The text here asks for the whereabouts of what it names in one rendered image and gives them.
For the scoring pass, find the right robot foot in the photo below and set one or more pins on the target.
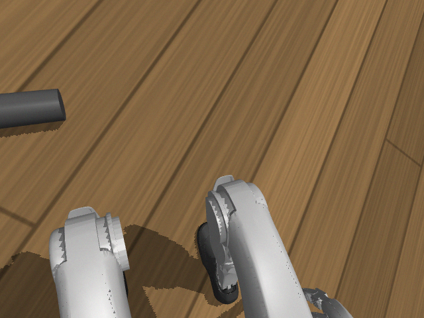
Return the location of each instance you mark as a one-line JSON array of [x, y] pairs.
[[208, 259]]

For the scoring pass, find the bottle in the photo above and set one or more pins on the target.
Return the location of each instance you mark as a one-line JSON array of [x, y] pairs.
[[31, 107]]

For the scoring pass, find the right robot hand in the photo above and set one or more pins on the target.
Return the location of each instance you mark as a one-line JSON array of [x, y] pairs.
[[331, 307]]

